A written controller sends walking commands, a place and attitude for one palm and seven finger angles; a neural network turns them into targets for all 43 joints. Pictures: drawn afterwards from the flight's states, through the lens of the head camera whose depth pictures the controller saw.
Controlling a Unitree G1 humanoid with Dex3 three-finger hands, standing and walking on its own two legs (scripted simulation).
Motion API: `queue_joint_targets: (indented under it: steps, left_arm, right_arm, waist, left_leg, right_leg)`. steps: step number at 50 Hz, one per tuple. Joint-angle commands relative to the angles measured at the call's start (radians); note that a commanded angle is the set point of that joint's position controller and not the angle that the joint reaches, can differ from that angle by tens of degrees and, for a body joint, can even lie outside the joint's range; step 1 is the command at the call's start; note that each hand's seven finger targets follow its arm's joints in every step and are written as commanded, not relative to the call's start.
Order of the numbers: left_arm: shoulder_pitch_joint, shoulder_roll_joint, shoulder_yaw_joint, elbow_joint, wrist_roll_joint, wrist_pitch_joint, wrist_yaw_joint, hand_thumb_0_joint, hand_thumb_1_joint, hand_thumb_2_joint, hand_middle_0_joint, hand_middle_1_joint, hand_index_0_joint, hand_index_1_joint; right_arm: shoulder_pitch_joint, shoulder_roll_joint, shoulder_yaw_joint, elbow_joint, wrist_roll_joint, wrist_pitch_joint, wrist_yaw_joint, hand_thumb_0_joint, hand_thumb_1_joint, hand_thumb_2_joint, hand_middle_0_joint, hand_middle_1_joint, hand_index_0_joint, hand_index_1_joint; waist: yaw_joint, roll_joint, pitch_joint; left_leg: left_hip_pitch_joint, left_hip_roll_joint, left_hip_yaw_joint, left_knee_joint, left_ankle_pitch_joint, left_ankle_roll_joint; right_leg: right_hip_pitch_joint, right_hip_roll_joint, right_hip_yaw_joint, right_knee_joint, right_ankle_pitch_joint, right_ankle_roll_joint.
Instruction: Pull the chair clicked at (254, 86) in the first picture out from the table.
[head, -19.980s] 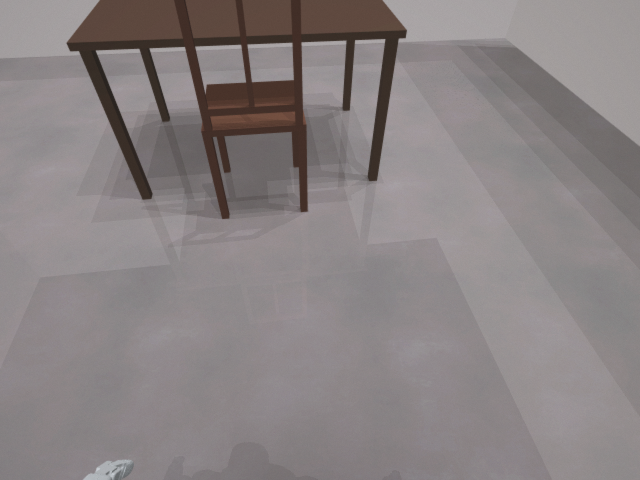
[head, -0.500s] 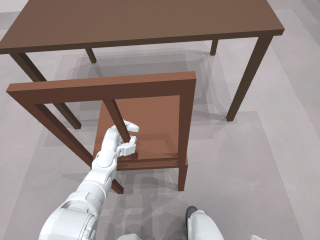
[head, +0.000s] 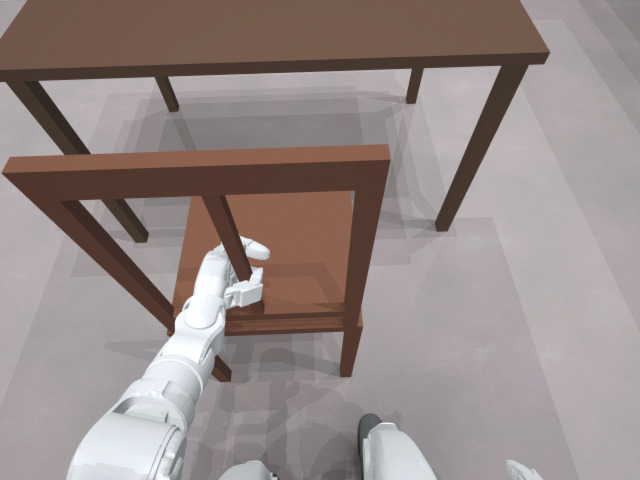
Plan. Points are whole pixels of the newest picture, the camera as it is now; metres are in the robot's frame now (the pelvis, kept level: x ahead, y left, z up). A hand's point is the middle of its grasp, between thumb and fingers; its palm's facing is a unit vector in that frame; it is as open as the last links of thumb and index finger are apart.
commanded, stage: step backward, pulling the chair out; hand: left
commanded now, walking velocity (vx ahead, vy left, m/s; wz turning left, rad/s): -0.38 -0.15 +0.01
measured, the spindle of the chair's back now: (241, 265) +0.40 +0.11 -0.04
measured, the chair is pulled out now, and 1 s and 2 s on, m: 0.32 0.33 0.33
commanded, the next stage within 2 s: none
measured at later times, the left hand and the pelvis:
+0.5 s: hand (255, 291) +0.36 +0.09 -0.05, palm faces -0.06 -0.98 -0.21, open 5.3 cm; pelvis +0.01 -0.01 +0.00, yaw -1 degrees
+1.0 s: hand (255, 290) +0.36 +0.09 -0.05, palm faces -0.04 -0.98 -0.21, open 5.3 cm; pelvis +0.00 -0.01 +0.00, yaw +0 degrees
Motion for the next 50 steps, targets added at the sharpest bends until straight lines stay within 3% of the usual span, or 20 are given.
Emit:
queue_joint_targets:
  steps: [1, 3, 4, 7, 9, 10, 13, 17, 21, 25, 29, 30, 33, 36, 40, 41, 42, 45, 47, 50]
  left_arm:
    - [-0.381, 0.175, 0.032, -0.220, 0.024, -0.084, 0.021, 0.000, 0.900, 0.900, -0.500, -1.450, -0.500, -1.450]
    - [-0.375, 0.153, 0.004, -0.200, 0.029, -0.088, 0.015, 0.000, 0.900, 0.900, -0.500, -1.450, -0.500, -1.450]
    - [-0.364, 0.174, 0.026, -0.195, 0.027, -0.094, 0.021, 0.000, 0.900, 0.900, -0.500, -1.450, -0.500, -1.450]
    - [-0.332, 0.206, 0.046, -0.149, 0.032, -0.106, 0.029, 0.000, 0.900, 0.900, -0.500, -1.450, -0.500, -1.450]
    - [-0.330, 0.211, 0.056, -0.128, 0.038, -0.115, 0.032, 0.000, 0.900, 0.900, -0.500, -1.450, -0.500, -1.450]
    - [-0.335, 0.214, 0.061, -0.124, 0.042, -0.119, 0.033, 0.000, 0.900, 0.900, -0.500, -1.450, -0.500, -1.450]
    - [-0.342, 0.198, 0.048, -0.136, 0.042, -0.128, 0.031, 0.000, 0.900, 0.900, -0.500, -1.450, -0.500, -1.450]
    - [-0.378, 0.175, 0.025, -0.198, 0.034, -0.130, 0.035, 0.000, 0.900, 0.900, -0.500, -1.450, -0.500, -1.450]
    - [-0.359, 0.200, 0.038, -0.183, 0.032, -0.125, 0.033, 0.000, 0.900, 0.900, -0.500, -1.450, -0.500, -1.450]
    - [-0.324, 0.216, 0.046, -0.144, 0.035, -0.125, 0.031, 0.000, 0.900, 0.900, -0.500, -1.450, -0.500, -1.450]
    - [-0.317, 0.222, 0.057, -0.112, 0.042, -0.119, 0.034, 0.000, 0.900, 0.900, -0.500, -1.450, -0.500, -1.450]
    - [-0.334, 0.222, 0.057, -0.119, 0.044, -0.122, 0.034, 0.000, 0.900, 0.900, -0.500, -1.450, -0.500, -1.450]
    - [-0.358, 0.184, 0.029, -0.153, 0.037, -0.123, 0.031, 0.000, 0.900, 0.900, -0.500, -1.450, -0.500, -1.450]
    - [-0.383, 0.169, 0.015, -0.208, 0.028, -0.117, 0.031, 0.000, 0.900, 0.900, -0.500, -1.450, -0.500, -1.450]
    - [-0.384, 0.175, 0.022, -0.197, 0.036, -0.113, 0.027, 0.000, 0.900, 0.900, -0.500, -1.450, -0.500, -1.450]
    - [-0.365, 0.197, 0.034, -0.184, 0.033, -0.106, 0.026, 0.000, 0.900, 0.900, -0.500, -1.450, -0.500, -1.450]
    - [-0.359, 0.182, 0.019, -0.183, 0.035, -0.102, 0.021, 0.000, 0.900, 0.900, -0.500, -1.450, -0.500, -1.450]
    - [-0.338, 0.206, 0.041, -0.157, 0.032, -0.108, 0.031, 0.000, 0.900, 0.900, -0.500, -1.450, -0.500, -1.450]
    - [-0.314, 0.234, 0.061, -0.129, 0.033, -0.100, 0.034, 0.000, 0.900, 0.900, -0.500, -1.450, -0.500, -1.450]
    - [-0.339, 0.229, 0.071, -0.115, 0.046, -0.108, 0.035, 0.000, 0.900, 0.900, -0.500, -1.450, -0.500, -1.450]
  right_arm:
    - [0.042, -0.148, -0.054, -0.071, 0.004, -0.027, -0.013, 0.000, -0.900, -0.900, 0.200, 0.300, 0.200, 0.300]
    - [0.028, -0.135, -0.044, -0.071, 0.003, -0.029, -0.006, 0.000, -0.900, -0.900, 0.200, 0.300, 0.200, 0.300]
    - [0.038, -0.132, -0.046, -0.065, 0.008, -0.035, -0.006, 0.000, -0.900, -0.900, 0.200, 0.300, 0.200, 0.300]
    - [0.081, -0.129, -0.046, -0.030, 0.008, -0.052, -0.005, 0.000, -0.900, -0.900, 0.200, 0.300, 0.200, 0.300]
    - [0.085, -0.122, -0.043, -0.018, 0.007, -0.061, -0.003, 0.000, -0.900, -0.900, 0.200, 0.300, 0.200, 0.300]
    - [0.084, -0.121, -0.040, -0.015, 0.006, -0.064, -0.003, 0.000, -0.900, -0.900, 0.200, 0.300, 0.200, 0.300]
    - [0.058, -0.140, -0.034, -0.029, 0.003, -0.066, -0.013, 0.000, -0.900, -0.900, 0.200, 0.300, 0.200, 0.300]
    - [0.016, -0.134, -0.031, -0.067, 0.012, -0.066, -0.022, 0.000, -0.900, -0.900, 0.200, 0.300, 0.200, 0.300]
    - [0.045, -0.141, -0.047, -0.053, 0.013, -0.058, -0.026, 0.000, -0.900, -0.900, 0.200, 0.300, 0.200, 0.300]
    - [0.083, -0.122, -0.048, -0.030, 0.015, -0.057, -0.014, 0.000, -0.900, -0.900, 0.200, 0.300, 0.200, 0.300]
    - [0.086, -0.128, -0.038, -0.015, 0.011, -0.060, -0.009, 0.000, -0.900, -0.900, 0.200, 0.300, 0.200, 0.300]
    - [0.084, -0.129, -0.033, -0.013, 0.009, -0.060, -0.011, 0.000, -0.900, -0.900, 0.200, 0.300, 0.200, 0.300]
    - [0.036, -0.151, -0.030, -0.047, 0.007, -0.058, -0.023, 0.000, -0.900, -0.900, 0.200, 0.300, 0.200, 0.300]
    - [0.004, -0.140, -0.029, -0.078, 0.009, -0.058, -0.025, 0.000, -0.900, -0.900, 0.200, 0.300, 0.200, 0.300]
    - [0.041, -0.133, -0.045, -0.064, 0.003, -0.050, -0.022, 0.000, -0.900, -0.900, 0.200, 0.300, 0.200, 0.300]
    - [0.043, -0.143, -0.051, -0.057, 0.003, -0.049, -0.024, 0.000, -0.900, -0.900, 0.200, 0.300, 0.200, 0.300]
    - [0.035, -0.137, -0.044, -0.062, 0.003, -0.047, -0.018, 0.000, -0.900, -0.900, 0.200, 0.300, 0.200, 0.300]
    - [0.077, -0.121, -0.043, -0.042, 0.010, -0.054, -0.012, 0.000, -0.900, -0.900, 0.200, 0.300, 0.200, 0.300]
    - [0.105, -0.124, -0.047, -0.015, 0.010, -0.061, -0.008, 0.000, -0.900, -0.900, 0.200, 0.300, 0.200, 0.300]
    - [0.086, -0.119, -0.030, -0.010, 0.005, -0.065, -0.003, 0.000, -0.900, -0.900, 0.200, 0.300, 0.200, 0.300]
  waist:
    - [0.024, -0.008, -0.471]
    - [0.035, 0.044, -0.391]
    - [0.038, -0.007, -0.381]
    - [0.032, -0.140, -0.425]
    - [0.026, -0.171, -0.462]
    - [0.023, -0.156, -0.474]
    - [0.026, 0.032, -0.468]
    - [0.038, 0.120, -0.433]
    - [0.036, 0.022, -0.437]
    - [0.028, -0.148, -0.458]
    - [0.027, -0.149, -0.484]
    - [0.023, -0.126, -0.498]
    - [0.031, 0.114, -0.468]
    - [0.043, 0.170, -0.407]
    - [0.030, 0.065, -0.448]
    - [0.034, 0.058, -0.443]
    - [0.039, 0.089, -0.402]
    - [0.036, -0.129, -0.409]
    - [0.034, -0.208, -0.449]
    - [0.029, -0.179, -0.493]
  left_leg:
    - [-0.017, 0.135, -0.063, -0.103, 0.160, 0.040]
    - [-0.089, 0.120, -0.062, -0.111, -0.089, 0.047]
    - [-0.083, 0.099, -0.051, -0.084, -0.155, 0.048]
    - [0.033, 0.026, -0.015, 0.004, -0.163, 0.035]
    - [0.088, 0.011, 0.000, 0.030, -0.130, 0.031]
    - [0.100, 0.017, -0.003, 0.010, -0.117, 0.031]
    - [0.049, 0.093, -0.073, -0.152, -0.017, 0.055]
    - [-0.066, 0.168, -0.078, -0.197, 0.086, 0.068]
    - [-0.050, 0.136, -0.060, -0.112, 0.108, 0.041]
    - [0.038, 0.019, 0.003, 0.025, -0.119, 0.020]
    - [0.080, 0.008, -0.013, 0.035, -0.128, 0.025]
    - [0.089, 0.019, -0.018, -0.016, -0.100, 0.027]
    - [0.004, 0.142, -0.114, -0.202, 0.083, 0.066]
    - [-0.118, 0.193, -0.107, -0.235, 0.045, 0.081]
    - [-0.054, 0.153, -0.062, -0.107, 0.197, 0.042]
    - [-0.062, 0.145, -0.070, -0.107, 0.139, 0.040]
    - [-0.115, 0.139, -0.067, -0.118, -0.006, 0.044]
    - [-0.032, 0.033, -0.022, 0.023, -0.191, 0.031]
    - [0.059, -0.013, 0.002, 0.117, -0.179, 0.023]
    - [0.069, -0.004, -0.024, 0.110, -0.169, 0.024]
  right_leg:
    - [0.377, -0.080, 0.082, 0.004, 0.118, -0.029]
    - [0.284, -0.099, 0.114, -0.041, -0.177, -0.036]
    - [0.247, -0.101, 0.136, -0.089, -0.257, -0.036]
    - [0.186, -0.147, 0.172, -0.257, -0.342, -0.039]
    - [0.191, -0.164, 0.164, -0.288, -0.334, -0.034]
    - [0.201, -0.162, 0.147, -0.275, -0.299, -0.031]
    - [0.245, -0.075, 0.073, -0.131, -0.178, 0.007]
    - [0.323, -0.030, 0.043, 0.034, -0.097, 0.008]
    - [0.327, -0.078, 0.099, 0.001, 0.028, -0.027]
    - [0.242, -0.175, 0.193, -0.229, -0.163, -0.053]
    - [0.246, -0.184, 0.153, -0.264, -0.183, -0.049]
    - [0.261, -0.171, 0.125, -0.238, -0.153, -0.037]
    - [0.292, -0.038, 0.029, -0.026, -0.106, 0.013]
    - [0.341, -0.017, 0.023, 0.082, -0.143, 0.003]
    - [0.357, -0.068, 0.073, 0.056, 0.132, -0.025]
    - [0.354, -0.082, 0.088, 0.042, 0.098, -0.034]
    - [0.318, -0.092, 0.104, 0.032, -0.061, -0.041]
    - [0.207, -0.155, 0.199, -0.201, -0.288, -0.055]
    - [0.196, -0.200, 0.216, -0.311, -0.334, -0.068]
    - [0.257, -0.204, 0.170, -0.281, -0.213, -0.064]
